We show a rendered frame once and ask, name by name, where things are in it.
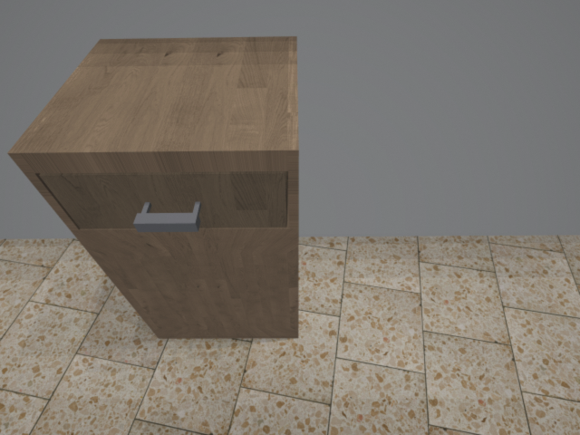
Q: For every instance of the cabinet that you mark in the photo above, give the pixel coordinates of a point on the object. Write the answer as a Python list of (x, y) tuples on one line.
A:
[(183, 105)]

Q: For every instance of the handle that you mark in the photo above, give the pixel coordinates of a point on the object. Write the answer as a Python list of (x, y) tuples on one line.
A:
[(167, 222)]

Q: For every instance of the drawer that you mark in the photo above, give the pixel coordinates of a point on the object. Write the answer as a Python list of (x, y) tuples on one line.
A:
[(228, 198)]

